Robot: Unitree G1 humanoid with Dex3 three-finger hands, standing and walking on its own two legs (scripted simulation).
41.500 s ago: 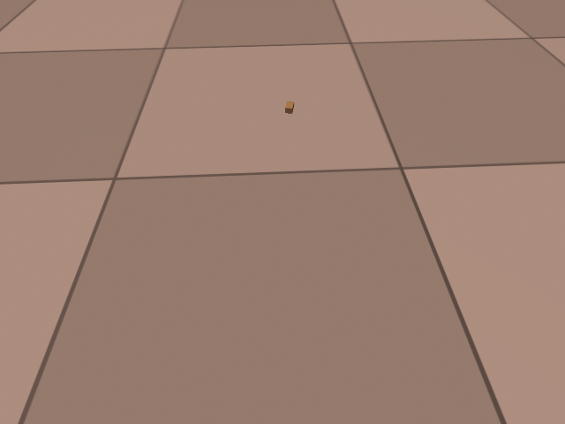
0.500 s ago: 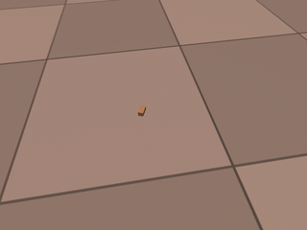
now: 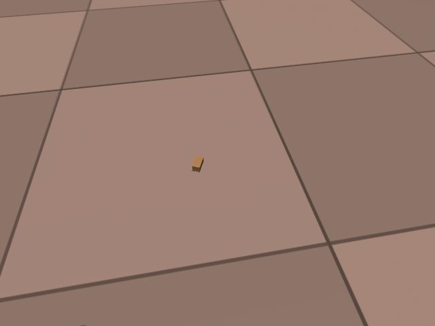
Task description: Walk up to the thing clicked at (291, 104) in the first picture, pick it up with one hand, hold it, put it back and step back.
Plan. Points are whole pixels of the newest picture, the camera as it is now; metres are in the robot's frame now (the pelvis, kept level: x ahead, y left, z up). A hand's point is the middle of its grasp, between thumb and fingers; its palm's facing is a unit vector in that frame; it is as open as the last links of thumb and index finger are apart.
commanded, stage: step back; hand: left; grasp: from above
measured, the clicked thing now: (197, 163) +1.05 +0.15 -0.74
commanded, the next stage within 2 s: stand in 0.36 s
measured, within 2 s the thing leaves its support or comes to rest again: neither
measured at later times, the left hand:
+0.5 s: hand out of the picture +0.12 +0.26 -0.13, palm faces -0.04 -0.94 -0.34, open 7.4 cm
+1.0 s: hand out of the picture +0.10 +0.25 -0.13, palm faces -0.05 -0.94 -0.34, open 7.4 cm
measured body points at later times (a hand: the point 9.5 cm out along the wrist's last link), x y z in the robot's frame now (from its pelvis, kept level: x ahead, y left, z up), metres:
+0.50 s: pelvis +0.02 +0.01 +0.02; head +0.03 +0.01 +0.47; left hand +0.12 +0.31 -0.11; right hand +0.13 -0.28 -0.11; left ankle +0.03 +0.13 -0.73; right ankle +0.00 -0.13 -0.73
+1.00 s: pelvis +0.02 +0.00 +0.02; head +0.03 +0.00 +0.47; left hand +0.10 +0.30 -0.11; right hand +0.08 -0.30 -0.11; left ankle +0.03 +0.13 -0.73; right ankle +0.00 -0.13 -0.73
